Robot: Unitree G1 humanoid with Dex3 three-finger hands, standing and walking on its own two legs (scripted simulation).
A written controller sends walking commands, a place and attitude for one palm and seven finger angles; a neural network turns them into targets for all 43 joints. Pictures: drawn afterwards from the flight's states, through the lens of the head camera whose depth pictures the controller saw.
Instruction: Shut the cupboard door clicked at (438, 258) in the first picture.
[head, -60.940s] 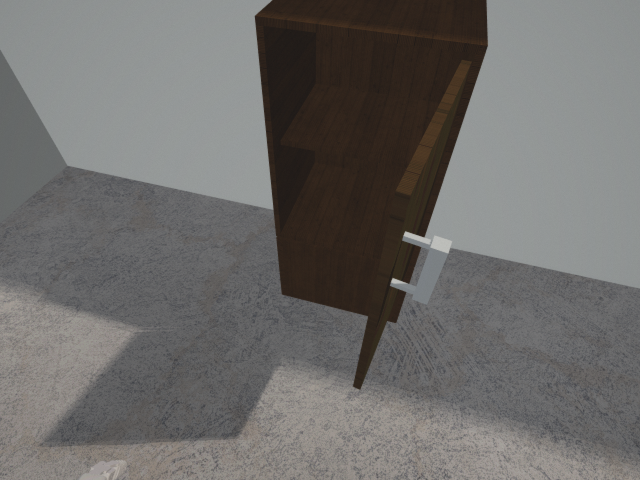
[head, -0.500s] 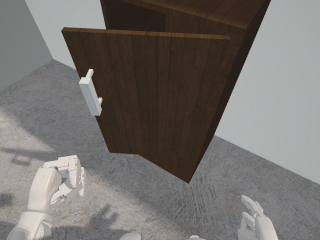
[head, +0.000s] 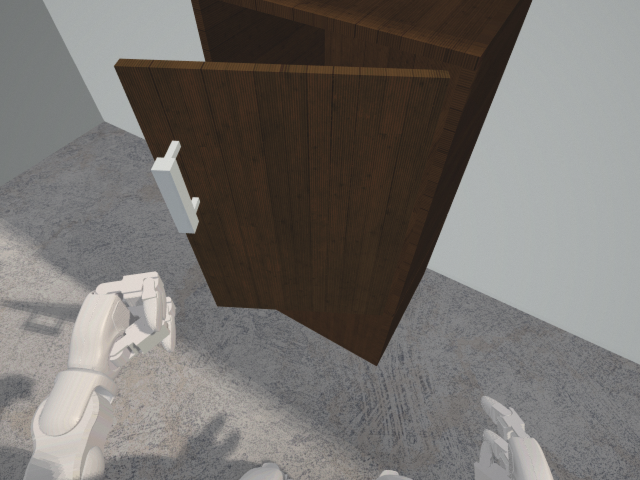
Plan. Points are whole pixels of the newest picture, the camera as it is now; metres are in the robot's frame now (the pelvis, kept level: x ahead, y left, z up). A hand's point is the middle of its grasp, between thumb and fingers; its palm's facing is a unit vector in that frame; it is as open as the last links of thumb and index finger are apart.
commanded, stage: bring the fist close to the handle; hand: left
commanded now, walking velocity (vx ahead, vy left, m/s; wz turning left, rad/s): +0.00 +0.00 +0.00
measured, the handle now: (181, 187) +0.49 +0.24 +0.07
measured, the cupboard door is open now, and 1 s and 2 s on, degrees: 28 28 17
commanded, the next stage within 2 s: push the door shut along its arc in 1.02 s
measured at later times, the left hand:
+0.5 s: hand (170, 260) +0.36 +0.21 +0.07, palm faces +0.01 -1.00 -0.04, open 3.1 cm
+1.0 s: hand (176, 242) +0.39 +0.22 +0.07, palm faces +0.01 -1.00 -0.03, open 3.1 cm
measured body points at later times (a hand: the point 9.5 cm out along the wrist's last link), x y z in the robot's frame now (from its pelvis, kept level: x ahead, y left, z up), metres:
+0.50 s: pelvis +0.00 +0.01 +0.00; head +0.06 +0.01 +0.45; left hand +0.35 +0.27 +0.08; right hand +0.12 -0.24 -0.10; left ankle +0.01 +0.11 -0.68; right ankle +0.01 -0.10 -0.68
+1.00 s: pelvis +0.00 +0.02 +0.00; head +0.07 +0.02 +0.45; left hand +0.39 +0.27 +0.07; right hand +0.08 -0.24 -0.10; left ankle +0.01 +0.11 -0.68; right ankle +0.01 -0.10 -0.68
